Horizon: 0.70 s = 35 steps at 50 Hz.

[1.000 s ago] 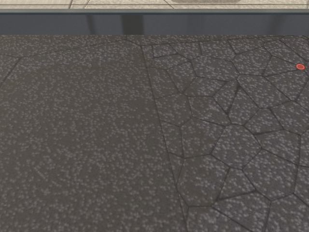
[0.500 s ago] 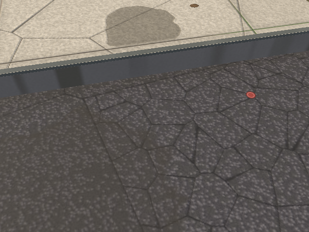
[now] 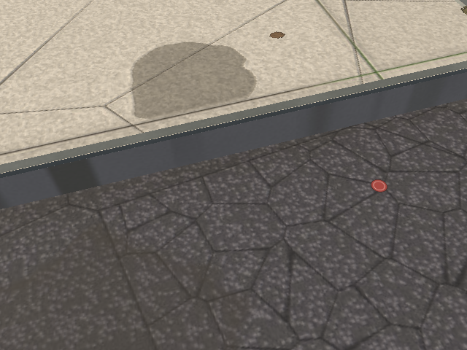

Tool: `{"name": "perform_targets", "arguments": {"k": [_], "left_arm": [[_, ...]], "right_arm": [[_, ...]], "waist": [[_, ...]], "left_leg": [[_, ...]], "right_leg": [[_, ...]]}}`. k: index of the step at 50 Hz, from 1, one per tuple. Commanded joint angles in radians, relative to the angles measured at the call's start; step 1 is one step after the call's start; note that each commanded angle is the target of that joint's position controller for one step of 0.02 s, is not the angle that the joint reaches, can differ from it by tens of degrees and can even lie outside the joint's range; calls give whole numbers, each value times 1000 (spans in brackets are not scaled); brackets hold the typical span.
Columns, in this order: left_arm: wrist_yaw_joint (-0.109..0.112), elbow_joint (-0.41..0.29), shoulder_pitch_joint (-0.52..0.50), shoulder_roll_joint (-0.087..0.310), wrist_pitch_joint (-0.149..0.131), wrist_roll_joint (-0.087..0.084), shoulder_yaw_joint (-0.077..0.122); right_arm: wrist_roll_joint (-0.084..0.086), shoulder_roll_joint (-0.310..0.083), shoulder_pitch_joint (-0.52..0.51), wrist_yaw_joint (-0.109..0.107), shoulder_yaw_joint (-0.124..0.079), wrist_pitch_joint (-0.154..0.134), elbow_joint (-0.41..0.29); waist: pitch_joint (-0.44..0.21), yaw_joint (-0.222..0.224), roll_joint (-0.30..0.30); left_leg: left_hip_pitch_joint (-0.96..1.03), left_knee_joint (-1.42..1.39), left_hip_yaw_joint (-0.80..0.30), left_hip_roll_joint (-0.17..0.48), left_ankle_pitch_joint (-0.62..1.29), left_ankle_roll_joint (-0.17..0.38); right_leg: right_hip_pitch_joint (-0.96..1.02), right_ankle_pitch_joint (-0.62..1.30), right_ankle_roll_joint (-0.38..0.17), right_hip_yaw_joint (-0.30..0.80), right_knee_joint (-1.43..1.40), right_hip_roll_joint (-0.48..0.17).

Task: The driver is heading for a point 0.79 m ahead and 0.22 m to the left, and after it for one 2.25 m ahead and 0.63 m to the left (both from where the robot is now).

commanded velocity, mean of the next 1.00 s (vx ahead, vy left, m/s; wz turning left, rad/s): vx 0.50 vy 0.00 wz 0.08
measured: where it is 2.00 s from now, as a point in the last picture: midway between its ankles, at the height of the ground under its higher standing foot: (222, 241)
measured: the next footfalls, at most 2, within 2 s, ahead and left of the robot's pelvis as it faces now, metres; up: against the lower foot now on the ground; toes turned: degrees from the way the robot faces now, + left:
left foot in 0.36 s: +0.37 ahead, +0.15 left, +0.00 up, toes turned +2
right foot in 0.90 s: +0.65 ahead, -0.08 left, +0.00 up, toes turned +3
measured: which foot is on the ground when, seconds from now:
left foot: up 0.00-0.34, down 0.36-0.90, up 0.92-1.00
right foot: down 0.00-0.38, up 0.40-0.88, down 0.90-1.00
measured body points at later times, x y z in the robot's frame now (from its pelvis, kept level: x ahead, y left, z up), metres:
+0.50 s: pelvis +0.27 +0.06 -0.01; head +0.30 +0.08 +0.44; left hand +0.32 +0.34 -0.14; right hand +0.41 -0.20 -0.11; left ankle +0.33 +0.15 -0.74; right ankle +0.16 -0.08 -0.65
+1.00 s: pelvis +0.53 +0.02 +0.00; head +0.57 +0.00 +0.44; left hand +0.68 +0.28 -0.10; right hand +0.57 -0.26 -0.15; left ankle +0.39 +0.14 -0.66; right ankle +0.61 -0.08 -0.74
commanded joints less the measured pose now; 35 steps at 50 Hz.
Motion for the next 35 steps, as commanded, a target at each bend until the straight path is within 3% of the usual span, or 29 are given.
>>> {"name": "perform_targets", "arguments": {"k": [1, 5, 9, 13, 16, 17, 18, 19, 20, 21, 22, 23, 24, 25, 27, 29, 35], "left_arm": [[0, -36, 21, 114, -24, -1, 33], [11, 6, 56, 149, -32, -5, 44], [22, 46, 118, 177, -23, -14, 50], [26, 97, 182, 189, -7, -23, 55], [33, 117, 180, 203, 9, -24, 60], [36, 117, 162, 207, 15, -24, 60], [38, 116, 161, 187, 20, -19, 52], [43, 91, 171, 141, 20, 2, 29], [31, 80, 304, 19, -1, -1, -6], [27, 93, 236, 115, -20, -20, 14], [24, 60, 134, 169, -31, -44, 30], [29, 46, 77, 161, -33, -39, 27], [32, 42, 54, 154, -31, -22, 30], [32, 46, 73, 142, -23, -16, 32], [33, 59, 105, 105, -3, -15, 27], [36, 43, 62, 91, 7, -7, 23], [22, -4, -144, 58, -8, -7, 7]], "right_arm": [[-6, -64, 12, -2, -19, 3, -63], [-19, -39, -104, -4, -10, 14, -97], [-11, -22, -243, 12, 2, 1, -129], [-2, -39, -335, 29, 0, -7, -169], [-4, -66, -304, 38, -10, -13, -171], [-6, -86, -235, 35, -21, -14, -153], [-9, -129, -92, 27, -45, -14, -109], [-19, -202, 86, 17, -67, -11, -75], [-15, -274, 141, 19, -84, -3, -53], [0, -176, 148, 20, -59, -2, -58], [-3, -141, 77, 17, -46, -4, -69], [-11, -122, 6, 16, -39, -4, -81], [-20, -96, -40, 17, -33, -5, -87], [-31, -74, -65, 17, -26, -10, -90], [-25, -74, -72, 18, -27, -18, -81], [-19, -99, -57, 11, -35, -24, -64], [-5, -132, 30, -9, -42, -10, -18]], "waist": [[-50, -8, -118], [1, 8, -85], [31, 59, -83], [53, 82, -89], [28, 49, -112], [-14, 5, -118], [-107, -59, -102], [-258, -120, -4], [-380, -55, 265], [-365, -107, 174], [-213, -99, 121], [-131, -70, 45], [-73, -43, 31], [-62, -9, 53], [-53, 20, 58], [-21, 21, 40], [28, -46, 17]], "left_leg": [[-188, -35, -47, 78, 79, -16], [-228, -246, -41, 79, 266, -41], [-164, -479, -7, 36, 447, -35], [-179, -579, -14, 17, 409, -5], [-109, -621, 6, -8, 300, 35], [1, -646, 37, -38, 285, 54], [206, -650, 53, -55, 300, 83], [504, -608, -126, 109, 359, 146], [847, -707, -597, 322, 131, 310], [833, -810, -704, 313, -51, 293], [709, -834, -567, 283, -51, 248], [570, -852, -462, 247, 34, 225], [450, -880, -390, 219, 130, 225], [373, -905, -337, 192, 202, 217], [302, -953, -266, 171, 269, 226], [276, -989, -212, 170, 330, 239], [298, -1010, -80, 115, 369, 190]], "right_leg": [[178, 157, -199, 303, -266, -267], [151, 204, -192, 196, -312, -245], [157, 172, -154, 123, -317, -220], [278, 175, -138, 137, -267, -272], [357, 312, -110, 144, -186, -297], [358, 465, -92, 121, -101, -275], [313, 557, -65, 80, 68, -223], [126, 334, -27, 32, 367, -165], [-293, -319, 45, 34, 716, 19], [-413, -422, 36, 166, 829, -11], [-479, -339, 22, 150, 844, -61], [-455, -248, 19, 118, 803, -111], [-418, -190, 25, 112, 745, -140], [-351, -149, 27, 121, 710, -166], [-297, -124, 40, 112, 657, -175], [-330, -60, 61, 103, 581, -183], [-313, 240, 76, 64, 227, -148]]}}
